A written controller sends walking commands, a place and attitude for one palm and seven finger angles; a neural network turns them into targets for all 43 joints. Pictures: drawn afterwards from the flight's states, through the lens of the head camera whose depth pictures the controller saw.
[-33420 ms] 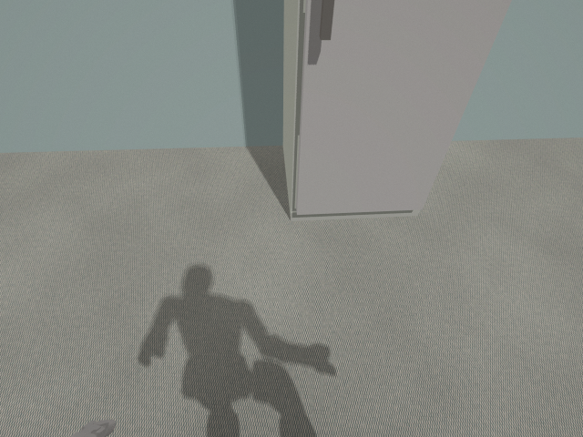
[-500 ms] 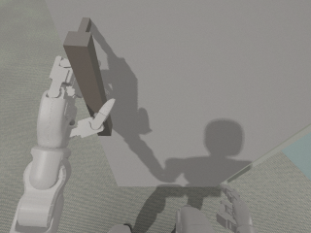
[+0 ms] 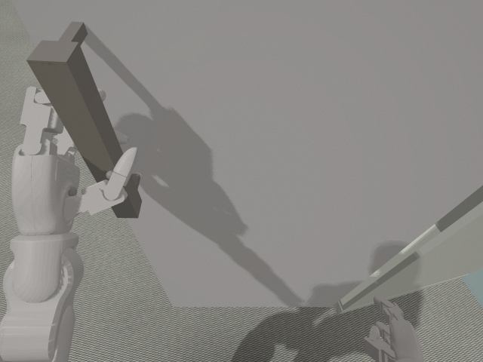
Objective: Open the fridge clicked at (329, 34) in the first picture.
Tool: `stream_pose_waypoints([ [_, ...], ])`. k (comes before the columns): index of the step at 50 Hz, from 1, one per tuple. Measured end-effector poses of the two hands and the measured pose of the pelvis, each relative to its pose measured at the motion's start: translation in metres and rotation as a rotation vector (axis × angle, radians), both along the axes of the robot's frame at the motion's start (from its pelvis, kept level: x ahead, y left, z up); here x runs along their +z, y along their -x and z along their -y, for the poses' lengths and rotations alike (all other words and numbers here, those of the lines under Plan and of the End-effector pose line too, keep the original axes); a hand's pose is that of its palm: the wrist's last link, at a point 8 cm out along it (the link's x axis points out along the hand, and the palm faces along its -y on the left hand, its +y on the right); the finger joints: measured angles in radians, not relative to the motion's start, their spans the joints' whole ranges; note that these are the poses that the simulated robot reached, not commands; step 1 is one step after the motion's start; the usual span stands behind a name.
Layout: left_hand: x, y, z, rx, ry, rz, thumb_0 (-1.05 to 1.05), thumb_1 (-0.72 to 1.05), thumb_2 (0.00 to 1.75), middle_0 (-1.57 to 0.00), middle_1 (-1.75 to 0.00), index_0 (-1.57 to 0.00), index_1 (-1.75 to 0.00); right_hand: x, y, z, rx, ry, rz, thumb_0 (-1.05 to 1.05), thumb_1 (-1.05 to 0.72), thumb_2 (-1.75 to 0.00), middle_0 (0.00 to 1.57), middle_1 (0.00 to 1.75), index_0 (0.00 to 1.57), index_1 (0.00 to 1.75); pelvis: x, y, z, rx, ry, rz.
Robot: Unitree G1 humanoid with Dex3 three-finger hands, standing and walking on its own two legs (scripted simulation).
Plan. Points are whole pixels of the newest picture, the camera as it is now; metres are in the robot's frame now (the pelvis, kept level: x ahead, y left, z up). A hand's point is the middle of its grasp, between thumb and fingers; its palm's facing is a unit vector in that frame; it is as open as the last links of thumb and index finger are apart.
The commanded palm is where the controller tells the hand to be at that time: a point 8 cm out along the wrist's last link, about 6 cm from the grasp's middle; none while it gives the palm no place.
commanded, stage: stop walking and hold the door back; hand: left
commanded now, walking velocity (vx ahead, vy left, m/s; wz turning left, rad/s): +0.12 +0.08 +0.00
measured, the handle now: (108, 138) +0.32 +0.18 +0.23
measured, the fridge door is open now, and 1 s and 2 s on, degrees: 76 71 68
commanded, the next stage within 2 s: loosen the grip on the handle in 1.72 s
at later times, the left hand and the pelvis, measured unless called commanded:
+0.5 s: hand (126, 141) +0.33 +0.16 +0.22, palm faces +0.30 -0.92 -0.25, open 6.2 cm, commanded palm +0.29 +0.24 +0.19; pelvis -0.09 -0.06 +0.02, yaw +8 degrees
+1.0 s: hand (128, 142) +0.33 +0.16 +0.21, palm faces +0.20 -0.97 -0.16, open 6.5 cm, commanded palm +0.29 +0.23 +0.19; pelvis -0.08 -0.03 +0.01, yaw +2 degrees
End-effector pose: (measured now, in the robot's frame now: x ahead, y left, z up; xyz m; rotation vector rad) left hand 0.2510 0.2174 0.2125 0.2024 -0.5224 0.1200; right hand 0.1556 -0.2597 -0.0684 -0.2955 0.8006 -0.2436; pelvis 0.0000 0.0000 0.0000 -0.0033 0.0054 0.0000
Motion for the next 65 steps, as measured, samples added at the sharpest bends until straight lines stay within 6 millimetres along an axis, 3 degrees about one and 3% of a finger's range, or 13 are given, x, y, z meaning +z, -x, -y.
stream_pose_waypoints([
  [8, 0.005, 0.01, 0.01, 0.095, 0.019, -0.082, -0.13, 0.49, 0.81, -0.49, -1.41, -0.2, -1.27, 0.0, 0.007, -0.037, 0.2, -0.131, 0.01, 0.01, -0.91, -0.9, 0.19, 0.3, 0.2, 0.29, 0.014, 0.042, 0.027, 0.093, 0.038, 0.063],
  [13, 0.009, 0.004, 0.016, 0.178, 0.008, -0.155, -0.09, 0.57, 0.85, -0.47, -1.4, -0.26, -1.33, -0.011, 0.015, -0.043, 0.29, -0.196, 0.019, 0.01, -0.91, -0.9, 0.2, 0.3, 0.2, 0.29, 0.006, 0.062, 0.057, 0.14, 0.017, 0.055],
  [15, 0.009, 0.001, 0.017, 0.206, 0.006, -0.169, -0.09, 0.57, 0.85, -0.46, -1.4, -0.26, -1.35, -0.02, 0.018, -0.035, 0.308, -0.199, 0.012, 0.01, -0.91, -0.9, 0.2, 0.3, 0.21, 0.3, -0.002, 0.072, 0.068, 0.145, -0.011, 0.042],
  [19, 0.012, -0.009, 0.015, 0.221, -0.015, -0.244, -0.13, 0.57, 0.82, -0.46, -1.4, -0.3, -1.37, -0.027, 0.039, -0.003, 0.242, -0.167, -0.031, 0.01, -0.91, -0.89, 0.2, 0.3, 0.21, 0.3, 0.007, 0.085, 0.069, 0.125, -0.04, 0.037],
  [28, 0.013, -0.054, 0.009, 0.178, 0.002, -0.32, -0.16, 0.58, 0.78, -0.46, -1.4, -0.38, -1.39, -0.027, 0.123, 0.072, 0.028, -0.016, -0.182, 0.01, -0.91, -0.9, 0.2, 0.3, 0.2, 0.29, 0.018, 0.095, 0.05, 0.136, -0.079, 0.012],
  [32, 0.01, -0.07, 0.007, 0.123, 0.035, -0.282, -0.13, 0.6, 0.76, -0.46, -1.4, -0.38, -1.4, -0.029, 0.156, 0.077, -0.074, 0.023, -0.21, 0.01, -0.91, -0.9, 0.19, 0.3, 0.2, 0.29, 0.009, 0.094, 0.032, 0.109, -0.043, 0.019],
  [37, 0.006, -0.075, 0.008, 0.099, 0.044, -0.241, -0.12, 0.63, 0.76, -0.46, -1.4, -0.31, -1.39, -0.031, 0.178, 0.049, -0.122, -0.06, -0.245, 0.01, -0.91, -0.9, 0.19, 0.3, 0.2, 0.29, 0.01, 0.083, 0.032, 0.067, -0.014, 0.012],
  [41, 0.004, -0.069, 0.008, 0.099, 0.021, -0.202, -0.13, 0.64, 0.76, -0.46, -1.4, -0.28, -1.37, -0.039, 0.173, 0.024, -0.122, -0.136, -0.255, 0.01, -0.91, -0.9, 0.19, 0.3, 0.2, 0.29, 0.009, 0.076, 0.034, 0.064, 0.008, 0.008],
  [46, 0.002, -0.057, 0.007, 0.075, 0.023, -0.167, -0.14, 0.62, 0.76, -0.46, -1.4, -0.28, -1.37, -0.036, 0.146, 0.005, -0.089, -0.15, -0.213, 0.01, -0.91, -0.9, 0.2, 0.3, 0.2, 0.29, 0.009, 0.072, 0.03, 0.051, 0.001, 0.004],
  [55, 0.001, -0.036, 0.007, 0.065, 0.033, -0.148, -0.15, 0.59, 0.75, -0.46, -1.4, -0.3, -1.38, -0.012, 0.091, 0.002, 0.005, -0.117, -0.042, 0.01, -0.91, -0.9, 0.2, 0.3, 0.21, 0.29, 0.009, 0.087, 0.028, 0.028, 0.002, 0.007],
  [60, 0.001, -0.026, 0.008, 0.073, 0.035, -0.152, -0.14, 0.59, 0.74, -0.45, -1.41, -0.31, -1.39, -0.002, 0.09, 0.011, 0.009, -0.081, 0.004, 0.01, -0.91, -0.9, 0.2, 0.3, 0.21, 0.29, 0.009, 0.098, 0.027, 0.027, -0.001, 0.011],
  [65, 0.002, -0.023, 0.008, 0.076, 0.037, -0.164, -0.13, 0.58, 0.75, -0.45, -1.41, -0.32, -1.39, -0.004, 0.112, 0.019, 0.0, -0.058, -0.032, 0.0, -0.91, -0.9, 0.2, 0.3, 0.2, 0.29, 0.009, 0.111, 0.028, 0.032, -0.001, 0.012],
])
